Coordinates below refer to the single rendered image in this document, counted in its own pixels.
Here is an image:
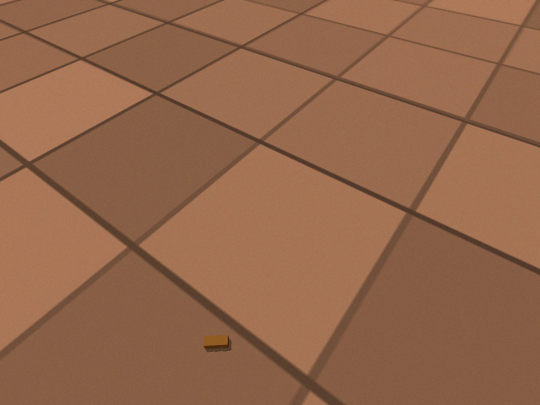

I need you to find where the small box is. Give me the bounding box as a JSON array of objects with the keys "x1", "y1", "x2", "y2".
[{"x1": 203, "y1": 335, "x2": 229, "y2": 349}]

